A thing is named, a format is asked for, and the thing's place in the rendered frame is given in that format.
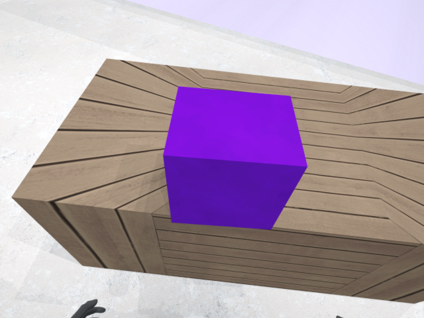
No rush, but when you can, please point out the left robot hand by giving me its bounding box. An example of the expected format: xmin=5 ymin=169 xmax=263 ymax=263
xmin=71 ymin=299 xmax=106 ymax=318

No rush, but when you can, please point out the pedestal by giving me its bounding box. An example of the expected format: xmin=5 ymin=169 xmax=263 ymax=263
xmin=12 ymin=58 xmax=424 ymax=304

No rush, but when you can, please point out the carton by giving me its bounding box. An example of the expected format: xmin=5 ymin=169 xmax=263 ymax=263
xmin=163 ymin=86 xmax=307 ymax=230

